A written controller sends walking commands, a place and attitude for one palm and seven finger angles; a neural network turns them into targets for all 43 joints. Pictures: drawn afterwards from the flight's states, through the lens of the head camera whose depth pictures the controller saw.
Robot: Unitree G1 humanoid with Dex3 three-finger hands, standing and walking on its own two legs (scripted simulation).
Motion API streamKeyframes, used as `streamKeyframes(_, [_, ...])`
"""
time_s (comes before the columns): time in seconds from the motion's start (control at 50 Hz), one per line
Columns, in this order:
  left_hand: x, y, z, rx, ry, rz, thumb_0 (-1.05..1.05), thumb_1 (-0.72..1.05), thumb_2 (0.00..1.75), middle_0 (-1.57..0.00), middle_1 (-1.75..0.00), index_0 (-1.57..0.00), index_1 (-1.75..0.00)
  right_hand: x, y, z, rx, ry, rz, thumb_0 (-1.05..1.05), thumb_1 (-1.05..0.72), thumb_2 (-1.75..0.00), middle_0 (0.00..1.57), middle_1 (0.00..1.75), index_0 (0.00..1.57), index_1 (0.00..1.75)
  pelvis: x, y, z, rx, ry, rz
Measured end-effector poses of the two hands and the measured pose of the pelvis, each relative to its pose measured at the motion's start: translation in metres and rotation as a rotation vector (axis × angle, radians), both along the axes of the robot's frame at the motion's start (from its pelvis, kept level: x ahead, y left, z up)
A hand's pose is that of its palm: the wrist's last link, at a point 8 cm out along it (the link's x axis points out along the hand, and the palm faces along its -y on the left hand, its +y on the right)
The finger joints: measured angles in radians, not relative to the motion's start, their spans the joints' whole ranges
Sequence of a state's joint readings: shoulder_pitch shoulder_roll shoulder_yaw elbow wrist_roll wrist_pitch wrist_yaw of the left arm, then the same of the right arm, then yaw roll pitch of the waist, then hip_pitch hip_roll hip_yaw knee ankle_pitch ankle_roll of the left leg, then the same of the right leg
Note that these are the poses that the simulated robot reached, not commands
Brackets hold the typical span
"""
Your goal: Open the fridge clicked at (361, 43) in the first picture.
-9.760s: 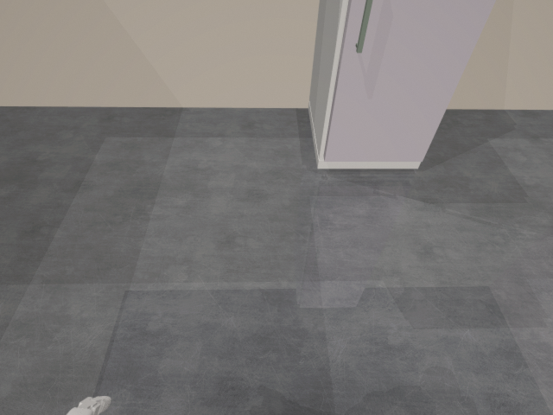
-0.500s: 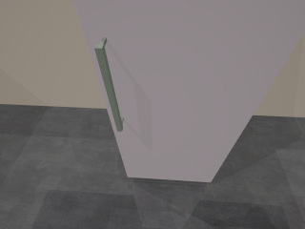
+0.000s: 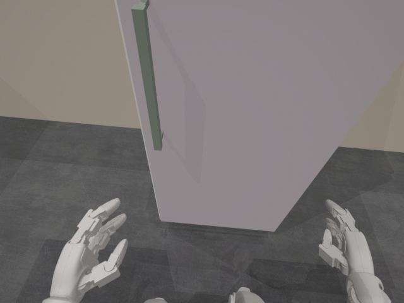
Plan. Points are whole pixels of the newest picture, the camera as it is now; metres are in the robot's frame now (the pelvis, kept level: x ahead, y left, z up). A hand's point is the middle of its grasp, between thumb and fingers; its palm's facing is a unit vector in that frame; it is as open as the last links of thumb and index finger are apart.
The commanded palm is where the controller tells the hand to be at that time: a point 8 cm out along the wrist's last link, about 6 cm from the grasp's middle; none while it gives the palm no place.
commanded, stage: raise the hand to about handle height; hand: left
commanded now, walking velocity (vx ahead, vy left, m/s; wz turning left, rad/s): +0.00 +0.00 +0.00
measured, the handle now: (153, 89) +0.50 +0.15 +0.15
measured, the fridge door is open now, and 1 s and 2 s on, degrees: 0 0 0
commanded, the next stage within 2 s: move the hooked fingers beside the handle in 1.70 s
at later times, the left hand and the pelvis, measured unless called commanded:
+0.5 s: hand (73, 229) +0.22 +0.24 +0.07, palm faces +0.04 -1.00 -0.09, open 11.4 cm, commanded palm +0.19 +0.29 +0.08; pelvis +0.00 +0.02 +0.01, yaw +1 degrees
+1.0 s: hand (49, 191) +0.26 +0.28 +0.11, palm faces +0.06 -1.00 -0.08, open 13.8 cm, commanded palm +0.23 +0.33 +0.12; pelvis +0.02 +0.01 +0.03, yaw +2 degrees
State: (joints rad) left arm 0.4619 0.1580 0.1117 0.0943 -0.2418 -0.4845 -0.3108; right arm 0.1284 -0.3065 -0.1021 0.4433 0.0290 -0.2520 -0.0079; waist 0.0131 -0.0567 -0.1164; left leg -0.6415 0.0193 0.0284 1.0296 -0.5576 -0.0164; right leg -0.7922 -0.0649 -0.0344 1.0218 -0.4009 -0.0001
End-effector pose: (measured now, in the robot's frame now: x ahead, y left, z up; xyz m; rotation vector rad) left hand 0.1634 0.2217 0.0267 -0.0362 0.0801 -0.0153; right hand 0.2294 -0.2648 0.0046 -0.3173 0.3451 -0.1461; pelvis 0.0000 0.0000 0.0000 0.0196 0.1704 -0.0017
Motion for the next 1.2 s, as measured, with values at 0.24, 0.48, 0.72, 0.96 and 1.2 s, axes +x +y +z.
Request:
streamKeyframes(0.24, [0.005,0.036,0.022,0.114,-0.089,0.016,0.01,0.35,0.67,-0.24,-0.65,-0.24,-0.66,-0.022,0.088,-0.077,0.119,0.229,0.141,0.01,-0.91,-0.90,0.20,0.30,0.20,0.30,-0.007,0.012,-0.017,-0.064,0.032,0.057])
streamKeyframes(0.48, [0.034,0.065,0.046,0.118,-0.003,0.048,0.01,0.08,0.55,-0.26,-0.83,-0.26,-0.84,-0.086,0.067,-0.077,0.133,0.367,-0.027,0.02,-0.90,-0.90,0.20,0.30,0.21,0.30,0.004,0.023,0.005,-0.049,0.026,0.031])
streamKeyframes(0.72, [0.051,0.082,0.061,0.122,-0.046,0.044,0.00,-0.20,0.43,-0.28,-1.01,-0.28,-1.02,-0.051,0.035,-0.041,0.030,0.253,-0.038,0.02,-0.91,-0.90,0.20,0.30,0.20,0.30,0.013,0.021,0.016,-0.052,-0.007,0.036])
streamKeyframes(0.96, [0.071,0.104,0.087,0.117,-0.043,0.067,-0.01,-0.44,0.33,-0.30,-1.16,-0.30,-1.17,-0.032,0.057,-0.035,0.084,0.232,0.045,0.01,-0.90,-0.90,0.20,0.30,0.20,0.30,0.019,0.014,0.028,-0.049,-0.044,0.040])
streamKeyframes(1.2, [0.094,0.120,0.112,0.107,-0.068,0.069,-0.01,-0.49,0.31,-0.30,-1.20,-0.30,-1.20,-0.054,0.040,-0.039,0.072,0.304,0.002,0.01,-0.90,-0.90,0.20,0.30,0.20,0.30,0.019,0.009,0.037,-0.041,-0.070,0.032])
